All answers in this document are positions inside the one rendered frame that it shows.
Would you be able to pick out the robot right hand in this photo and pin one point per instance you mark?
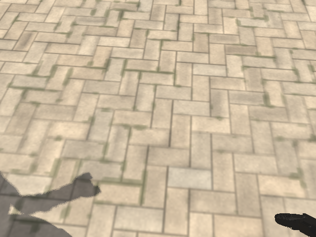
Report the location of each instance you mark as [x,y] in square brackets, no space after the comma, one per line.
[305,223]

